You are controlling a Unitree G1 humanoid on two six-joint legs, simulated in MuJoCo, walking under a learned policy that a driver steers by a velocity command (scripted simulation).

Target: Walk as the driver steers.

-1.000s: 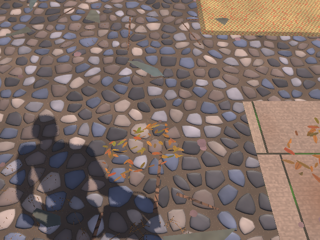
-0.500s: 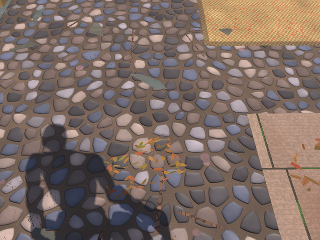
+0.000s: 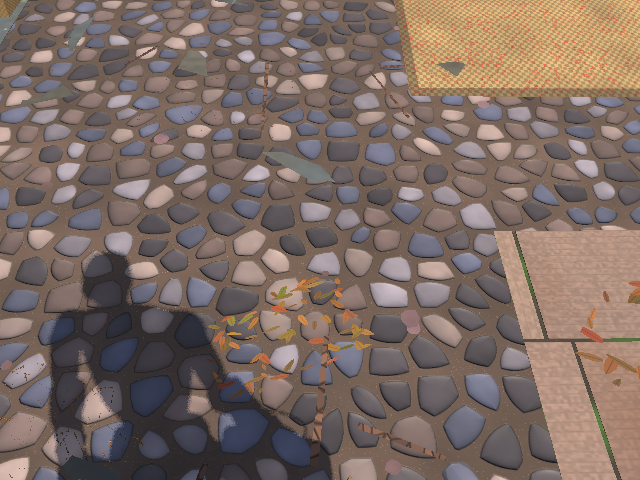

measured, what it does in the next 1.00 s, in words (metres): stands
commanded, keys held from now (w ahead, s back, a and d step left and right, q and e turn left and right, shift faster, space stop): no key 1.00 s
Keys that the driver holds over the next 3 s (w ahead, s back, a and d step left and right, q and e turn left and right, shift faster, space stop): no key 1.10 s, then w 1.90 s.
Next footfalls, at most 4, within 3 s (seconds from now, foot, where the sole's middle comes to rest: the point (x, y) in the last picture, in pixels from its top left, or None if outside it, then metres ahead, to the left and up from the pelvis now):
1.44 right None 0.12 -0.16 -0.78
1.94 left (308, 479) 0.51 0.05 -0.78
2.46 right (416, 351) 0.82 -0.20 -0.78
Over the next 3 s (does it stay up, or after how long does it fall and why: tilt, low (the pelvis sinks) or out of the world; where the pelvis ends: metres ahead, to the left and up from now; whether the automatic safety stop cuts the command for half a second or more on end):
stays up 0.94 -0.09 -0.01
